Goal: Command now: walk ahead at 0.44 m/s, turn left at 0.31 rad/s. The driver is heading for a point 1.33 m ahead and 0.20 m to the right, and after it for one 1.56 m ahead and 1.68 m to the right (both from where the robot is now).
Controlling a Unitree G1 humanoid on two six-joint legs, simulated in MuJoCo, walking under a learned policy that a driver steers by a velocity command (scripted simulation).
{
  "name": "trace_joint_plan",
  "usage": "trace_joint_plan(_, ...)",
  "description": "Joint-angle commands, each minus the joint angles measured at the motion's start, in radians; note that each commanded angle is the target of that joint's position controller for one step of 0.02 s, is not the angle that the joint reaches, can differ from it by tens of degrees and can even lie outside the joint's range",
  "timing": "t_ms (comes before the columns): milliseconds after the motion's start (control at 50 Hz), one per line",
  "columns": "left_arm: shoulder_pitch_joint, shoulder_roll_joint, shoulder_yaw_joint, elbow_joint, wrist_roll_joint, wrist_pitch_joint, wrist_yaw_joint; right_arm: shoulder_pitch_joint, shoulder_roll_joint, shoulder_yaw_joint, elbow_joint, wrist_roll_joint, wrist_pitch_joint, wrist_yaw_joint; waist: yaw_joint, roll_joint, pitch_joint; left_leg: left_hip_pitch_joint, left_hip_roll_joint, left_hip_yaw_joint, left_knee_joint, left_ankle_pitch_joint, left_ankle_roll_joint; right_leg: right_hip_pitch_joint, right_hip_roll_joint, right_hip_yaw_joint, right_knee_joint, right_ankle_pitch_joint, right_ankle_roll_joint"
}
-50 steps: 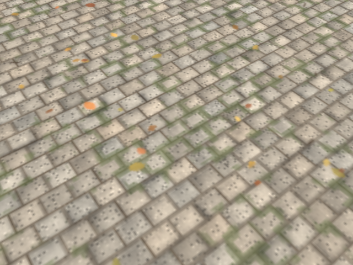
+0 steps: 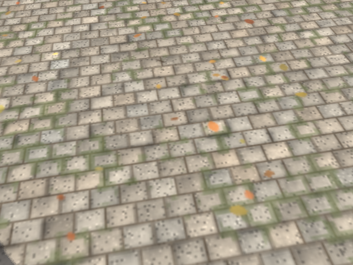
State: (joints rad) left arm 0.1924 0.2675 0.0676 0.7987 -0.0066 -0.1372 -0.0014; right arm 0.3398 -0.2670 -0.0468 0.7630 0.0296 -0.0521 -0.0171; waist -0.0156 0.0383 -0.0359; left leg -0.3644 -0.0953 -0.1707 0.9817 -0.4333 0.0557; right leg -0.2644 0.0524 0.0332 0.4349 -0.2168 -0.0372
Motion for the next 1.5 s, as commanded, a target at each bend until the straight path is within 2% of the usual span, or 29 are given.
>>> trace_joint_plan(20, 0.083, 0.096, 0.019, -0.024, 0.004, 0.006, -0.004, -0.061, -0.099, -0.022, -0.084, -0.016, -0.031, 0.01, 0.037, -0.116, 0.093, -0.434, 0.137, 0.001, 0.125, 0.113, -0.008, 0.265, -0.315, 0.388, -0.262, -0.149, -0.166)
trace_joint_plan(140, 0.159, 0.122, 0.011, 0.016, -0.006, 0.013, -0.008, -0.196, -0.029, 0.006, -0.147, -0.028, -0.042, 0.022, 0.067, -0.119, 0.086, -0.392, 0.185, 0.132, -0.09, 0.324, -0.048, 0.197, -0.239, 0.154, -0.302, 0.246, -0.172)
trace_joint_plan(260, 0.25, 0.156, 0.001, 0.049, -0.02, 0.033, -0.006, -0.361, -0.024, 0.013, -0.21, -0.006, -0.052, 0.049, 0.107, -0.14, 0.109, -0.24, 0.139, 0.177, -0.371, 0.441, -0.032, 0.197, -0.261, 0.1, -0.272, 0.277, -0.146)
trace_joint_plan(320, 0.256, 0.173, 0.003, 0.057, -0.023, 0.05, -0.001, -0.361, -0.064, -0.002, -0.228, -0.006, -0.059, 0.061, 0.066, -0.148, 0.101, -0.16, 0.112, 0.179, -0.444, 0.357, 0.012, 0.268, -0.3, 0.116, -0.201, 0.426, -0.122)
trace_joint_plan(360, 0.237, 0.182, 0.0, 0.051, -0.016, 0.062, 0.002, -0.148, -0.132, -0.04, -0.175, -0.01, -0.06, 0.05, -0.063, -0.137, -0.033, 0.167, 0.07, 0.206, -0.503, 0.363, 0.061, 0.221, -0.241, 0.069, 0.055, 0.699, -0.085)
trace_joint_plan(380, 0.214, 0.151, -0.016, 0.018, 0.003, 0.057, 0.002, 0.055, -0.203, -0.063, -0.138, -0.025, -0.056, 0.034, -0.15, -0.08, -0.185, 0.496, 0.226, 0.058, -0.465, 0.379, 0.12, 0.015, -0.192, 0.043, 0.336, 0.502, -0.051)
trace_joint_plan(400, 0.35, 0.001, -0.059, -0.003, -0.002, 0.042, 0.0, 0.135, -0.292, -0.081, -0.12, -0.046, -0.047, 0.032, -0.093, 0.214, -0.362, 0.837, 0.516, -0.401, -0.535, 0.214, 0.254, -0.359, -0.029, -0.008, 0.718, -0.175, 0.011)
trace_joint_plan(420, 0.34, 0.094, -0.036, 0.023, -0.028, 0.027, -0.002, 0.154, -0.193, -0.059, -0.113, -0.042, -0.044, 0.033, -0.119, 0.189, -0.386, 0.775, 0.532, -0.556, -0.639, 0.122, 0.259, -0.436, -0.04, 0.131, 0.86, -0.337, 0.006)
trace_joint_plan(440, 0.243, 0.153, -0.013, -0.006, -0.054, 0.027, -0.003, 0.08, -0.147, -0.042, -0.109, -0.033, -0.043, 0.031, -0.099, 0.14, -0.195, 0.633, 0.495, -0.376, -0.656, 0.157, 0.21, -0.506, -0.087, 0.11, 0.892, -0.264, 0.003)
trace_joint_plan(480, 0.153, 0.127, -0.011, -0.024, -0.03, 0.039, 0.004, -0.053, -0.094, -0.026, -0.109, -0.033, -0.048, 0.038, -0.036, 0.045, -0.042, 0.371, 0.404, -0.15, -0.724, 0.284, 0.165, -0.451, -0.157, 0.072, 0.808, -0.125, 0.011)
trace_joint_plan(580, 0.172, 0.057, -0.005, -0.026, -0.023, 0.098, 0.006, -0.124, -0.08, -0.036, -0.059, -0.042, -0.087, 0.043, 0.046, 0.034, 0.057, 0.174, 0.35, 0.102, -0.853, 0.466, 0.157, -0.386, -0.185, 0.09, 0.739, 0.024, 0.028)
trace_joint_plan(700, -0.014, 0.042, -0.011, -0.099, -0.012, 0.083, -0.023, -0.088, -0.128, -0.048, -0.008, -0.04, -0.078, 0.019, -0.004, -0.002, 0.108, 0.24, 0.328, 0.275, -0.865, 0.523, 0.124, -0.429, -0.166, 0.042, 0.405, 0.305, 0.023)
trace_joint_plan(820, -0.192, 0.042, -0.018, -0.211, -0.016, 0.081, -0.064, 0.003, -0.178, -0.062, 0.042, -0.015, -0.034, 0.01, -0.063, -0.01, 0.149, 0.451, 0.393, 0.329, -0.784, 0.607, 0.098, -0.494, -0.147, -0.054, 0.237, 0.185, -0.027)
trace_joint_plan(900, 0.004, 0.127, 0.03, -0.206, -0.02, 0.092, -0.064, -0.034, -0.23, -0.073, 0.031, -0.009, -0.003, -0.005, 0.078, 0.057, -0.016, 0.452, 0.364, 0.394, -0.411, 1.175, 0.046, -0.141, -0.001, -0.167, 0.195, 0.022, -0.111)
trace_joint_plan(920, 0.174, 0.191, 0.065, -0.165, -0.02, 0.096, -0.048, -0.039, -0.218, -0.065, 0.021, -0.007, -0.003, -0.01, 0.165, 0.026, -0.104, 0.311, 0.321, 0.411, -0.17, 1.084, 0.008, 0.135, 0.023, -0.132, 0.131, 0.084, -0.153)
trace_joint_plan(940, 0.26, 0.298, 0.093, -0.148, -0.019, 0.105, -0.024, 0.009, -0.116, -0.034, -0.017, -0.039, -0.016, -0.007, 0.144, -0.184, -0.19, -0.047, 0.224, 0.404, 0.188, 0.423, -0.044, 0.465, -0.207, 0.247, 0.111, 0.1, -0.249)
trace_joint_plan(960, 0.229, 0.331, 0.086, -0.187, -0.012, 0.088, -0.03, 0.039, -0.065, -0.006, -0.061, -0.035, -0.059, 0.009, 0.078, -0.284, -0.357, -0.331, 0.038, 0.17, 0.449, -0.174, -0.075, 0.667, -0.403, 0.822, -0.077, -0.051, -0.431)
trace_joint_plan(980, 0.229, 0.238, 0.062, -0.185, -0.007, 0.077, -0.038, -0.091, -0.161, -0.03, -0.083, 0.001, -0.086, 0.024, 0.143, -0.145, -0.307, -0.439, 0.1, 0.051, 0.471, -0.102, -0.055, 0.643, -0.381, 0.745, -0.136, -0.067, -0.364)
trace_joint_plan(1000, 0.192, 0.199, 0.05, -0.18, -0.007, 0.07, -0.038, -0.136, -0.156, -0.026, -0.103, 0.015, -0.098, 0.028, 0.115, -0.12, -0.165, -0.459, 0.138, 0.071, 0.4, -0.014, -0.035, 0.502, -0.343, 0.582, -0.134, -0.001, -0.32)
trace_joint_plan(1020, 0.118, 0.172, 0.042, -0.19, -0.012, 0.068, -0.037, -0.136, -0.142, -0.024, -0.092, -0.006, -0.099, 0.018, 0.061, -0.026, -0.084, -0.408, 0.183, 0.078, 0.307, 0.055, -0.035, 0.344, -0.292, 0.463, -0.133, 0.098, -0.28)
trace_joint_plan(1060, 0.038, 0.13, 0.027, -0.221, 0.002, 0.066, -0.031, -0.106, -0.155, -0.037, -0.082, -0.033, -0.076, 0.014, -0.002, -0.057, -0.037, -0.281, 0.222, 0.078, 0.205, 0.122, -0.051, 0.159, -0.233, 0.351, -0.171, 0.252, -0.258)
trace_joint_plan(1140, 0.069, 0.165, 0.036, -0.197, -0.004, 0.059, -0.009, -0.146, -0.109, -0.026, -0.097, -0.051, -0.045, 0.008, -0.005, -0.063, -0.002, -0.264, 0.201, 0.113, 0.041, 0.23, -0.112, 0.044, -0.188, 0.251, -0.202, 0.387, -0.263)
trace_joint_plan(1300, 0.185, 0.17, 0.028, -0.12, -0.013, 0.067, 0.005, -0.384, -0.088, -0.005, -0.146, -0.025, -0.068, 0.043, 0.108, -0.129, 0.051, -0.199, 0.139, 0.134, -0.416, 0.545, -0.09, 0.11, -0.193, 0.228, -0.164, 0.199, -0.188)
trace_joint_plan(1380, 0.189, 0.181, 0.031, -0.093, -0.008, 0.077, 0.008, -0.365, -0.118, -0.015, -0.156, -0.02, -0.076, 0.058, 0.09, -0.159, 0.068, -0.226, 0.132, 0.15, -0.469, 0.389, -0.014, 0.271, -0.271, 0.258, -0.104, 0.326, -0.164)
trace_joint_plan(1420, 0.156, 0.177, 0.028, -0.094, -0.003, 0.084, 0.011, -0.218, -0.149, -0.036, -0.117, -0.021, -0.077, 0.055, 0.009, -0.146, -0.013, -0.025, 0.077, 0.201, -0.518, 0.375, 0.041, 0.288, -0.219, 0.184, 0.061, 0.64, -0.126)
trace_joint_plan(1440, 0.147, 0.156, 0.016, -0.106, 0.007, 0.085, 0.015, -0.071, -0.188, -0.05, -0.088, -0.029, -0.076, 0.052, -0.057, -0.108, -0.134, 0.209, 0.14, 0.125, -0.486, 0.443, 0.095, 0.205, -0.171, 0.129, 0.265, 0.645, -0.095)
trace_joint_plan(1460, 0.233, 0.104, -0.002, -0.128, 0.013, 0.072, 0.015, 0.056, -0.274, -0.071, -0.078, -0.041, -0.074, 0.052, -0.054, 0.091, -0.283, 0.578, 0.341, -0.238, -0.489, 0.414, 0.24, -0.119, -0.039, 0.055, 0.624, 0.322, -0.02)
trace_joint_plan(1480, 0.261, 0.089, -0.013, -0.13, 0.008, 0.055, 0.011, 0.102, -0.247, -0.069, -0.048, -0.012, -0.065, 0.062, -0.053, 0.278, -0.311, 0.722, 0.445, -0.598, -0.654, 0.201, 0.328, -0.388, 0.049, 0.064, 0.837, -0.304, 0.024)
trace_joint_plan(1500, 0.173, 0.159, 0.0, -0.148, -0.012, 0.039, 0.001, 0.056, -0.183, -0.05, -0.06, 0.004, -0.06, 0.059, -0.067, 0.162, -0.178, 0.65, 0.428, -0.571, -0.691, 0.038, 0.277, -0.509, -0.021, 0.12, 0.9, -0.284, 0.012)
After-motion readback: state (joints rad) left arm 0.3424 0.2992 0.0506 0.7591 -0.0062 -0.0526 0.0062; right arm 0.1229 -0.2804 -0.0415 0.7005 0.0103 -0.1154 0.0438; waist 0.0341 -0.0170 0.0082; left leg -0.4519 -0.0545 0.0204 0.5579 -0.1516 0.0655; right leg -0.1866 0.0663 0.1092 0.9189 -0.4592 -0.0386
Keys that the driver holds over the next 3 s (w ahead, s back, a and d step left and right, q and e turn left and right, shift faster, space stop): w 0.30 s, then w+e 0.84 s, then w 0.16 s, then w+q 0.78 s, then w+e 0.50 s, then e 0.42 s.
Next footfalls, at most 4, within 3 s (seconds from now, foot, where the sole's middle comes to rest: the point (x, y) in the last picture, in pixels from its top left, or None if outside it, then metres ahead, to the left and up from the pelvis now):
0.38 left None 0.35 0.16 -0.78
0.92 right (217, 240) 0.62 -0.11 -0.78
1.44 left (193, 170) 0.95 -0.04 -0.78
1.94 right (247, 138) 1.14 -0.31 -0.78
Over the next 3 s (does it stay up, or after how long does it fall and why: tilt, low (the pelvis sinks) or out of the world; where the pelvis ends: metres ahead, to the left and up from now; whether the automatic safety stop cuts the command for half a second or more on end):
stays up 1.46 -0.25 -0.01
